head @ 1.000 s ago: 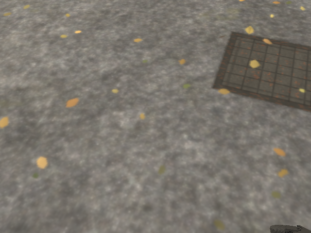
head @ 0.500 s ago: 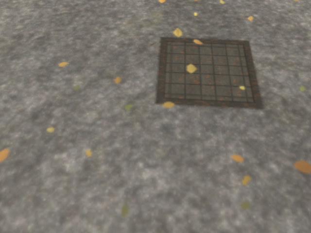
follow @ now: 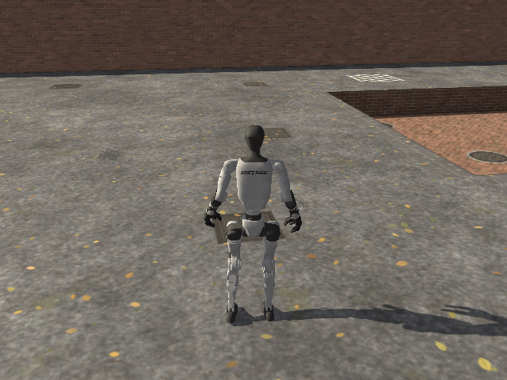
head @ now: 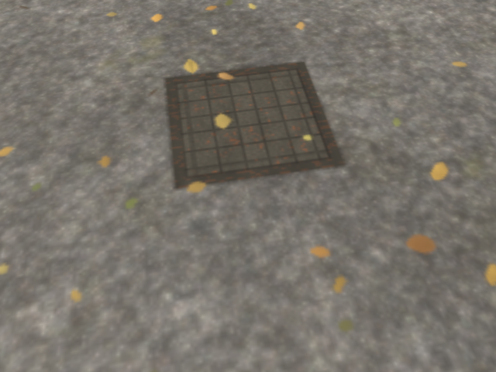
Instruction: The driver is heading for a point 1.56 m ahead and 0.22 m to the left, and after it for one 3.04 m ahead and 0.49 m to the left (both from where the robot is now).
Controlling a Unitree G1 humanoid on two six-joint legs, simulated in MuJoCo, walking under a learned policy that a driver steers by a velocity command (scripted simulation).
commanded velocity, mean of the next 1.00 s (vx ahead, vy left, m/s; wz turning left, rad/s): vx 0.01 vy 0.00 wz -0.07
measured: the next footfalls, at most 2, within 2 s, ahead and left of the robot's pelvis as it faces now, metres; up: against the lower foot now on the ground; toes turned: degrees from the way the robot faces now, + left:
left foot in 0.04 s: +0.05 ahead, +0.14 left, +0.00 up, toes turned -2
left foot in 1.62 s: +0.42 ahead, +0.13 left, +0.00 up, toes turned +0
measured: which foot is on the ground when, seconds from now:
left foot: up 0.00-0.02, down 0.04-1.00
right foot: down 0.00-1.00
